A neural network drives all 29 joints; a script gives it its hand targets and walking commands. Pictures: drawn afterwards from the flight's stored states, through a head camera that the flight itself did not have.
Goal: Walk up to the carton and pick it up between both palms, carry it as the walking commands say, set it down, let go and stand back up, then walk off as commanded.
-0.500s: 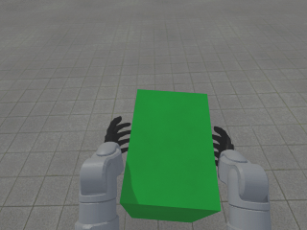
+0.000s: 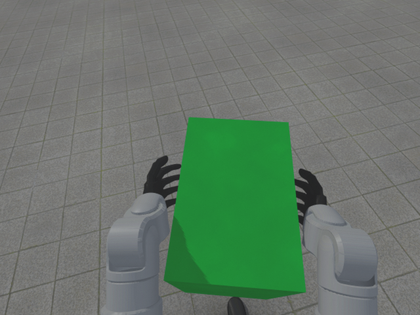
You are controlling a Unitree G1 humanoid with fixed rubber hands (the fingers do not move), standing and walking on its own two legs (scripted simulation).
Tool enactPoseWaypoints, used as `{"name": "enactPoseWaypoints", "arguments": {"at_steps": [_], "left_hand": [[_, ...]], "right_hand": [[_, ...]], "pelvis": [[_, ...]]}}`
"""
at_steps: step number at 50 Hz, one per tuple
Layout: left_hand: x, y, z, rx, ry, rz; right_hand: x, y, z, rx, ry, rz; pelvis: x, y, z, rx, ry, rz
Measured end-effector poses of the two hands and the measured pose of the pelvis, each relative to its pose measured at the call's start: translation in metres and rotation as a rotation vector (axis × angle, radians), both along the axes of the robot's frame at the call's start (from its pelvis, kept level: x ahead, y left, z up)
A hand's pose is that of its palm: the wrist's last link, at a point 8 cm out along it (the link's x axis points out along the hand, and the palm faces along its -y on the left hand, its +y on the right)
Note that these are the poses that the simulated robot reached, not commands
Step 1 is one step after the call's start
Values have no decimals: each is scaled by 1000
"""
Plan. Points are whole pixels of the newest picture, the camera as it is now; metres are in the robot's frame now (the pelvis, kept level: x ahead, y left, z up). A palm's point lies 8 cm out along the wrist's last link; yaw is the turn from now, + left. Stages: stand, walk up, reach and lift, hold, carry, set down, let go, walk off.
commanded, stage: carry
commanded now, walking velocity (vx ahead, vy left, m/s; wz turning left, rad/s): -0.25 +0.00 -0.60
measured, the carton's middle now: (231, 216) +0.32 -0.01 +0.02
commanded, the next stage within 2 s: none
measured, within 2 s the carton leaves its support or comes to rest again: neither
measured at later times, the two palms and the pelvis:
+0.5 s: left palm (275, 299) +0.16 -0.06 +0.08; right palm out of the picture +0.06 -0.30 +0.05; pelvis -0.15 -0.08 +0.00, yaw -19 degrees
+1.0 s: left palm out of the picture +0.01 -0.12 +0.11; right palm out of the picture -0.14 -0.34 +0.10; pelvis -0.30 -0.08 +0.01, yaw -31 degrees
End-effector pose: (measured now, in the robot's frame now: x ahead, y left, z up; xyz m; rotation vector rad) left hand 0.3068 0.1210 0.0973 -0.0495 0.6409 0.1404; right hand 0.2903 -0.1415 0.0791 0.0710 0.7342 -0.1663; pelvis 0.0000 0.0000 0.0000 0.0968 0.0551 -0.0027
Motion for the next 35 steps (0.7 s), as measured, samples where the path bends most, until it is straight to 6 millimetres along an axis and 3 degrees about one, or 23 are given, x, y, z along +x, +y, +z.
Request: {"name": "enactPoseWaypoints", "arguments": {"at_steps": [4, 10, 15, 20, 27, 35], "left_hand": [[-28, -7, -4, -40, -11, -35], [-53, -35, 11, -12, 3, -118], [-74, -79, 6, -29, -4, -178], [-107, -136, -10, 2, -6, -241], [-156, -197, -9, 102, 72, -383], [-198, -217, 4, 87, 21, -419]], "right_hand": [[-36, -7, 7, -43, -13, -31], [-81, -32, 19, -34, 3, -98], [-117, -73, 18, -51, -4, -160], [-165, -126, -6, -20, -9, -224], [-251, -171, -26, 68, 65, -352], [-299, -189, -9, 62, 11, -403]], "pelvis": [[-27, -2, -2, -57, -43, -37], [-52, -11, 10, -154, -27, -119], [-80, -37, 6, -169, -6, -181], [-116, -70, -11, -125, -20, -240], [-164, -81, 2, -29, -60, -351], [-213, -85, 10, 20, -24, -386]]}}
